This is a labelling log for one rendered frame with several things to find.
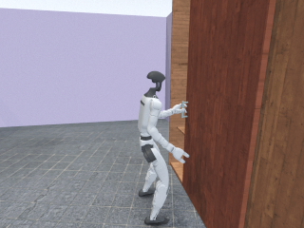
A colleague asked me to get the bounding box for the right robot shin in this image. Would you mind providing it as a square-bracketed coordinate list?
[150, 184, 170, 220]

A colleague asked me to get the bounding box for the robot head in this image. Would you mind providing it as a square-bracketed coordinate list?
[143, 70, 165, 99]

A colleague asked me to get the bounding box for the robot left forearm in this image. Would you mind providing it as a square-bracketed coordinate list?
[159, 108, 174, 118]

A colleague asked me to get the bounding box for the right robot upper arm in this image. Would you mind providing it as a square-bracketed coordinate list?
[146, 99, 162, 136]

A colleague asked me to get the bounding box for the wardrobe door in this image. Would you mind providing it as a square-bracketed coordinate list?
[243, 0, 304, 228]
[182, 0, 276, 228]

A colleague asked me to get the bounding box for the robot right forearm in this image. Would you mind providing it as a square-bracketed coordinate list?
[149, 127, 176, 153]

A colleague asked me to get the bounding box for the robot right hand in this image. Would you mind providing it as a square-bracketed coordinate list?
[172, 147, 189, 163]

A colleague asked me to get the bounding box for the handle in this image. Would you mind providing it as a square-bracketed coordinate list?
[180, 101, 188, 118]

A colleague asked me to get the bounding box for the robot left hand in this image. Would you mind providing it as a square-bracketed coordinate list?
[172, 104, 187, 114]

